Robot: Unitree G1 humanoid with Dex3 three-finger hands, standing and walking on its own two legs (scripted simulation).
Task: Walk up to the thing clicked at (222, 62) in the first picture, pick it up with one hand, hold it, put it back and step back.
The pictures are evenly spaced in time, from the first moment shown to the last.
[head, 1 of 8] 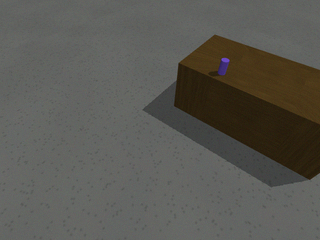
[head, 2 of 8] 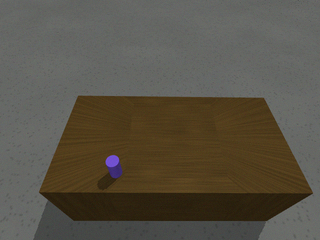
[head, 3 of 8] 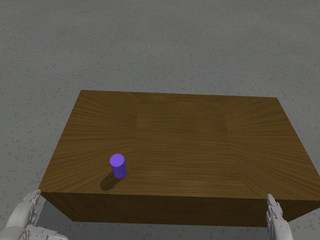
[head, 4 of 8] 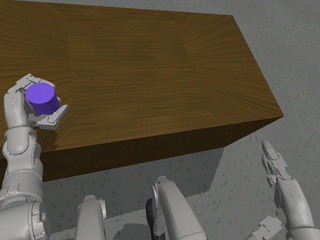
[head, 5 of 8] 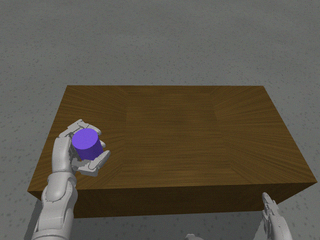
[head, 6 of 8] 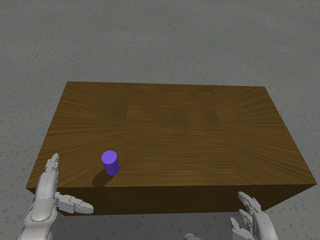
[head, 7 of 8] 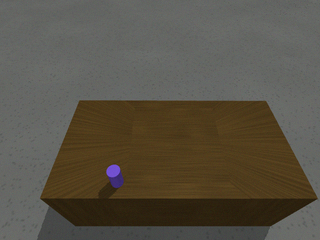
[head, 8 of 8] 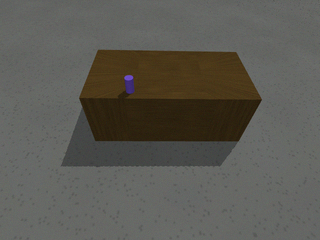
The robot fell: no
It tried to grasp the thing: yes
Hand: left
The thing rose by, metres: 0.29
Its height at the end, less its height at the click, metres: +0.00
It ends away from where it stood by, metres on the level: 0.02
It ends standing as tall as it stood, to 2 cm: yes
